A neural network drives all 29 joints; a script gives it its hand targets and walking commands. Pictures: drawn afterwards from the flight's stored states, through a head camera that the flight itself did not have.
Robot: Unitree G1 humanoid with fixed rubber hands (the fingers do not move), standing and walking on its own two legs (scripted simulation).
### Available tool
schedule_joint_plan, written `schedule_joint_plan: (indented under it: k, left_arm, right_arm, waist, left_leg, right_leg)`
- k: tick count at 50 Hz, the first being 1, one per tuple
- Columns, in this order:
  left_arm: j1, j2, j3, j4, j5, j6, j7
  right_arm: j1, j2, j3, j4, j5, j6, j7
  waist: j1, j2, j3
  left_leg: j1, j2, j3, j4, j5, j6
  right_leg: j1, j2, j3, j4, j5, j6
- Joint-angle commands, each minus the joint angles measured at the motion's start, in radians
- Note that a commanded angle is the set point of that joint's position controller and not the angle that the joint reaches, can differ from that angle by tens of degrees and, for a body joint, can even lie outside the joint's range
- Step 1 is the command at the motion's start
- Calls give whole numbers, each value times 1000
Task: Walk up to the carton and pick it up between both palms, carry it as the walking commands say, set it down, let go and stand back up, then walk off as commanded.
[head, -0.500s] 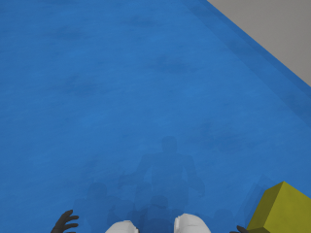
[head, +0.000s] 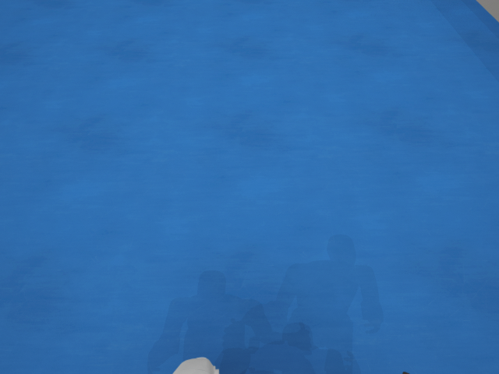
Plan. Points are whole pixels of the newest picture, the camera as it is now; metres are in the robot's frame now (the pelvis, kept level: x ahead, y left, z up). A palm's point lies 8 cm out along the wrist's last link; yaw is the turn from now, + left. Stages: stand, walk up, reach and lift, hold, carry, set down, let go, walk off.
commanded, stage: stand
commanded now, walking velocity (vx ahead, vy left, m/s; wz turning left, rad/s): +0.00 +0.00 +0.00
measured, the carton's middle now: out of the picture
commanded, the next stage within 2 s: none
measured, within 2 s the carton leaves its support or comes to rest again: neither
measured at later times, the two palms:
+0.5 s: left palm (81, 359) +0.14 +0.30 -0.10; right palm out of the picture +0.09 -0.15 -0.12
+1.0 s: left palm out of the picture +0.03 +0.26 -0.12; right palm out of the picture +0.09 -0.14 -0.12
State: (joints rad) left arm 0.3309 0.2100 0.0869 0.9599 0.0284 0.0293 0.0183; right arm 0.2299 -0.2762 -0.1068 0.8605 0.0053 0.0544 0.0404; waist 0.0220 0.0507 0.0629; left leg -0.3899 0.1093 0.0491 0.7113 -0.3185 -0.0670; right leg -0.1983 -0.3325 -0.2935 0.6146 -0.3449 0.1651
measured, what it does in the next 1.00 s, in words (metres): walks ahead: right foot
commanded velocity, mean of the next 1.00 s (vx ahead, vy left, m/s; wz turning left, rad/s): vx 0.00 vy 0.00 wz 0.00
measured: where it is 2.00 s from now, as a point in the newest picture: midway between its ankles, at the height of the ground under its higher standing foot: outside the picture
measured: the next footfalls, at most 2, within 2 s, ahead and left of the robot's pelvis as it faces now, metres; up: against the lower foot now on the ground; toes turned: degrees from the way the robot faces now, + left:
right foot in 0.44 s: +0.10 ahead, -0.05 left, +0.00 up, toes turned -3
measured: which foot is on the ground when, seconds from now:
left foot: down 0.00-1.00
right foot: down 0.00-0.00, up 0.02-0.42, down 0.44-1.00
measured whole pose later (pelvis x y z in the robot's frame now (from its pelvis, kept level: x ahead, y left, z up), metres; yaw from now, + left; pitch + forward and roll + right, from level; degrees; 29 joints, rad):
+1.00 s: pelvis +0.09 +0.06 +0.03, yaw +6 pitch -2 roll +0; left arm 0.33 0.09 0.04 1.15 0.01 0.00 0.04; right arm 0.30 -0.11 -0.02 1.15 -0.01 -0.01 -0.05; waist 0.01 0.00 0.02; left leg -0.03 -0.03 0.01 0.35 -0.29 0.04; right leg -0.06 -0.03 -0.15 0.36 -0.26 -0.01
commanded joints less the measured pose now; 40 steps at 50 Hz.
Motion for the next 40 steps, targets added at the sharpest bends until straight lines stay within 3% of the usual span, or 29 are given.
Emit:
schedule_joint_plan:
  k: [1, 2, 3, 4, 5, 7, 9, 10, 11, 13, 14, 15, 16, 18, 19, 20, 21, 22, 23, 24, 25, 26, 28, 30, 33, 34, 35, 37, 40]
  left_arm:
    - [-129, 72, 27, -153, 11, 9, -17]
    - [-197, 57, 17, -190, 2, 8, -14]
    - [-239, 67, 8, -190, 11, 3, -19]
    - [-186, 80, 17, -154, 4, 6, -16]
    - [-100, 53, 17, -113, -7, 7, -17]
    - [-103, 64, 17, -100, -11, 7, -9]
    - [-87, 75, 14, -80, -16, 8, 4]
    - [-114, 68, 15, -92, -19, 13, 7]
    - [-156, 84, 16, -110, -11, 17, 8]
    - [-164, 63, 9, -100, -16, 27, 14]
    - [-154, 57, 4, -101, -16, 31, 17]
    - [-150, 32, -1, -86, -23, 31, 15]
    - [-119, 34, -6, -83, -33, 33, 16]
    - [-132, 24, -14, -64, -29, 23, 18]
    - [-105, 27, -14, -51, -23, 14, 16]
    - [-127, 72, -5, -55, -7, -4, 12]
    - [-114, 83, -9, -55, -7, -12, 15]
    - [-118, 109, -11, -46, -13, -21, 13]
    - [-128, 88, -13, -34, -19, -18, 12]
    - [-121, 45, -22, -13, -19, -20, 12]
    - [-114, 30, -20, 0, -23, -27, 13]
    - [-104, -5, -26, 15, -27, -32, 10]
    - [-114, 35, -23, 7, -24, -44, 20]
    - [-82, 17, -23, 37, -27, -48, 20]
    - [-40, 13, -20, 71, -22, -53, 19]
    - [-29, 13, -20, 88, -18, -51, 23]
    - [2, -11, -26, 93, -22, -50, 27]
    - [7, -10, -27, 100, -21, -50, 23]
    - [26, -26, -29, 134, -20, -47, 28]
  right_arm:
    - [222, -301, -56, -5, -62, -58, -43]
    - [191, -223, -30, -3, -39, -62, -56]
    - [149, -182, -18, -5, -24, -69, -67]
    - [91, -140, -2, -8, -19, -68, -75]
    - [51, -120, 13, -16, -35, -69, -78]
    - [88, -105, 11, 0, -33, -68, -88]
    - [86, -38, 31, 2, -36, -78, -88]
    - [80, -25, 39, 9, -31, -78, -87]
    - [70, 17, 50, 18, -29, -72, -87]
    - [70, -51, 38, 28, -30, -79, -80]
    - [47, -45, 39, 29, -30, -82, -78]
    - [87, -15, 48, 41, -26, -78, -78]
    - [50, -46, 41, 31, -31, -78, -72]
    - [51, -2, 53, 47, -21, -74, -71]
    - [53, -16, 50, 48, -16, -74, -64]
    - [69, 14, 60, 47, -8, -75, -60]
    - [104, 6, 53, 57, -6, -78, -61]
    - [138, 10, 48, 77, -8, -73, -69]
    - [137, 23, 51, 101, -6, -69, -67]
    - [137, 72, 67, 108, -17, -68, -63]
    - [110, 26, 56, 113, -15, -71, -64]
    - [130, 21, 49, 132, -28, -73, -67]
    - [151, 52, 55, 162, -25, -75, -64]
    - [153, 50, 58, 164, -25, -81, -68]
    - [148, 65, 62, 194, -17, -86, -75]
    - [140, 47, 59, 195, -18, -84, -75]
    - [146, 57, 61, 208, -16, -83, -82]
    - [169, 52, 62, 230, -19, -74, -88]
    - [172, 68, 69, 246, -19, -78, -83]
  waist:
    - [-113, 232, -215]
    - [-109, 179, -249]
    - [-103, 189, -193]
    - [-55, 178, -134]
    - [-17, 186, -152]
    - [-33, 146, -202]
    - [-25, 92, -178]
    - [-11, 90, -152]
    - [-15, 87, -92]
    - [-18, 48, -94]
    - [0, 59, -79]
    - [-16, 49, -68]
    - [1, 78, -61]
    - [2, 38, -44]
    - [15, 11, -55]
    - [9, -41, -64]
    - [-9, -134, -93]
    - [-35, -161, -69]
    - [-44, -120, -35]
    - [-44, -140, 10]
    - [-24, -161, 28]
    - [-23, -126, -4]
    - [-28, -71, -21]
    - [-29, -80, -42]
    - [-20, -55, -64]
    - [-24, -73, -38]
    - [-10, -50, -43]
    - [-24, 0, -11]
    - [-32, -36, -19]
  left_leg:
    - [425, 323, -435, -333, 968, 257]
    - [338, 260, -356, -335, 936, 260]
    - [294, 195, -240, -305, 902, 218]
    - [254, 150, -186, -275, 837, 204]
    - [268, 144, -162, -265, 861, 216]
    - [364, 152, -180, -277, 879, 223]
    - [286, 176, -219, -313, 846, 241]
    - [236, 169, -191, -338, 801, 244]
    - [225, 152, -215, -349, 795, 246]
    - [201, 174, -220, -384, 664, 254]
    - [203, 172, -247, -390, 608, 253]
    - [176, 163, -229, -405, 576, 247]
    - [147, 148, -228, -398, 516, 250]
    - [165, 120, -235, -391, 434, 208]
    - [114, 114, -229, -382, 370, 179]
    - [59, 58, -197, -369, 300, 140]
    - [59, 12, -153, -344, 204, 122]
    - [67, -41, -113, -355, 103, 107]
    - [141, -61, -112, -394, 117, 90]
    - [219, -50, -123, -427, 174, 92]
    - [258, -16, -149, -426, 239, 106]
    - [305, -6, -141, -397, 292, 118]
    - [275, 0, -150, -407, 395, 130]
    - [323, 5, -142, -419, 433, 127]
    - [340, 1, -131, -405, 428, 126]
    - [307, -1, -139, -418, 423, 126]
    - [332, 0, -133, -416, 439, 124]
    - [329, -7, -121, -408, 432, 123]
    - [367, 14, -137, -394, 500, 132]
  right_leg:
    - [-474, 153, 177, 747, -413, -54]
    - [-432, 131, 190, 746, -316, -64]
    - [-442, 107, 211, 710, -269, -75]
    - [-418, 120, 241, 666, -236, -106]
    - [-380, 139, 215, 634, -199, -94]
    - [-360, 166, 206, 541, -150, -94]
    - [-286, 198, 228, 456, -120, -123]
    - [-248, 205, 227, 412, -95, -131]
    - [-260, 221, 230, 346, -103, -131]
    - [-195, 226, 237, 248, -70, -138]
    - [-166, 238, 241, 156, -65, -143]
    - [-126, 244, 222, 126, -28, -150]
    - [-88, 248, 232, 64, -28, -149]
    - [-29, 271, 218, -110, 80, -162]
    - [94, 245, 232, -216, 231, -169]
    - [181, 160, 305, -234, 360, -181]
    - [212, 97, 357, -260, 385, -204]
    - [185, 52, 405, -295, 358, -227]
    - [87, 74, 355, -315, 270, -232]
    - [3, 108, 331, -293, 204, -223]
    - [-19, 151, 293, -297, 220, -200]
    - [7, 173, 274, -296, 256, -189]
    - [84, 171, 270, -296, 290, -192]
    - [87, 164, 273, -295, 375, -199]
    - [130, 174, 259, -293, 377, -202]
    - [145, 178, 257, -300, 382, -201]
    - [122, 171, 258, -297, 379, -204]
    - [116, 170, 259, -291, 376, -207]
    - [96, 179, 239, -287, 384, -206]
